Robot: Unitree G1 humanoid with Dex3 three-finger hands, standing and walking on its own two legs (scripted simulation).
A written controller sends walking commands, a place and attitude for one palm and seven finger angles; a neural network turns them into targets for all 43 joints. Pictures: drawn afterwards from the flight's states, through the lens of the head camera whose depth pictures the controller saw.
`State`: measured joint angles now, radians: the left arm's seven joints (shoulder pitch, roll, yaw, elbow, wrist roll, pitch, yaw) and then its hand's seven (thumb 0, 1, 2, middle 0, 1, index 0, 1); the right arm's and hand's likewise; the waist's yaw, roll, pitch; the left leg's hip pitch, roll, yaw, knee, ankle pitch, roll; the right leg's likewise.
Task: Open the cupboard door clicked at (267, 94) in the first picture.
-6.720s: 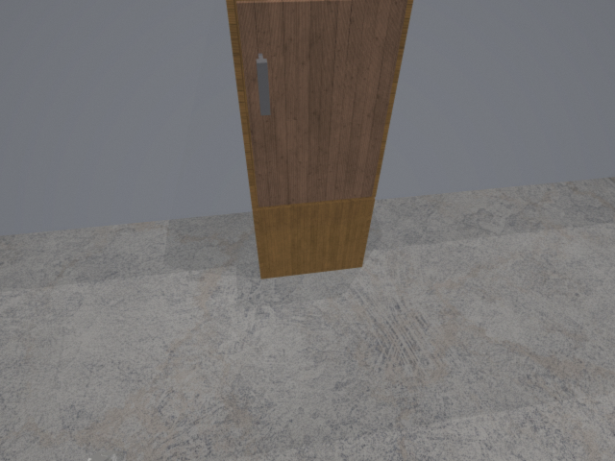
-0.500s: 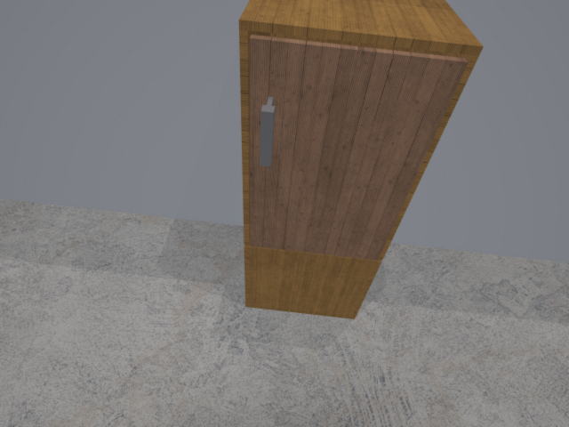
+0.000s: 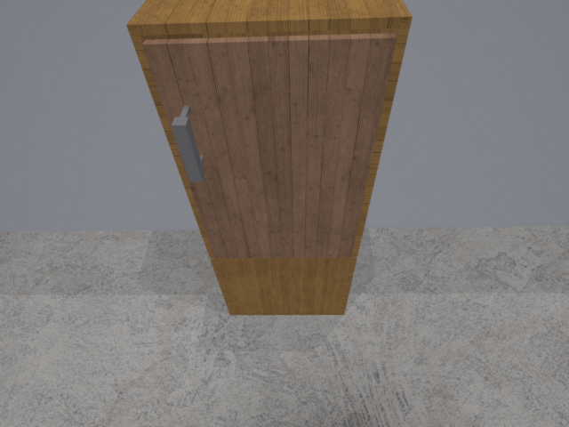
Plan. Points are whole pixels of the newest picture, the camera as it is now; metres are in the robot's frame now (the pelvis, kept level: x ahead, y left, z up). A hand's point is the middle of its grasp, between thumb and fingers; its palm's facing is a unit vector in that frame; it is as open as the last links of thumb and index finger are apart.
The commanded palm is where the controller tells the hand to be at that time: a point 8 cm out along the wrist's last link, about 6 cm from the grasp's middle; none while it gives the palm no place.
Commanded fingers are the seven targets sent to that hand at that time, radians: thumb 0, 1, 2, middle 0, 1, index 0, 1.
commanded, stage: come to a stop and stand still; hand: left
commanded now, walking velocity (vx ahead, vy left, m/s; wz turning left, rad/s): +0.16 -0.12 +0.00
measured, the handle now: (191, 144) +0.57 +0.19 +0.08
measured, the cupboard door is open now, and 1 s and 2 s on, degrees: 0 0 0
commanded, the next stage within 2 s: look again from close up in 1.92 s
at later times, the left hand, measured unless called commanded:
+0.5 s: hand out of the picture +0.04 +0.15 -0.17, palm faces +0.09 -0.98 -0.18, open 7.3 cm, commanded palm none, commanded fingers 0.00 0.90 0.90 -0.20 -0.30 -0.20 -0.30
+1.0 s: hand out of the picture +0.01 +0.21 -0.16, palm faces +0.05 -0.98 -0.19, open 7.4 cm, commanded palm none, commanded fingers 0.00 0.90 0.90 -0.20 -0.30 -0.20 -0.30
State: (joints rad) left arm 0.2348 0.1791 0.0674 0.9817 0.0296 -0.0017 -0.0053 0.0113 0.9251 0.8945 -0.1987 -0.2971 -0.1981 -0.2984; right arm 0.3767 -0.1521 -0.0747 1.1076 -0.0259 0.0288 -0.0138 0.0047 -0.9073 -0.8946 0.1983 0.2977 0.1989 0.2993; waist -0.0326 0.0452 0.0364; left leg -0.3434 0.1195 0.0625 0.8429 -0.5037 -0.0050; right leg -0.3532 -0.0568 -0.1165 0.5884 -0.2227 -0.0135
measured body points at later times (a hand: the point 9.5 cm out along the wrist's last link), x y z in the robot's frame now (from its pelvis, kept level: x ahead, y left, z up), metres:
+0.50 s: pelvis +0.03 -0.01 +0.01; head +0.05 -0.01 +0.46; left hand +0.03 +0.21 -0.15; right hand +0.12 -0.23 -0.14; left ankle +0.08 +0.07 -0.73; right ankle +0.06 -0.11 -0.73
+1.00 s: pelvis +0.00 +0.03 +0.01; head -0.02 +0.03 +0.46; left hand +0.01 +0.26 -0.15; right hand +0.02 -0.20 -0.14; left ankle +0.08 +0.07 -0.73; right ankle +0.05 -0.11 -0.72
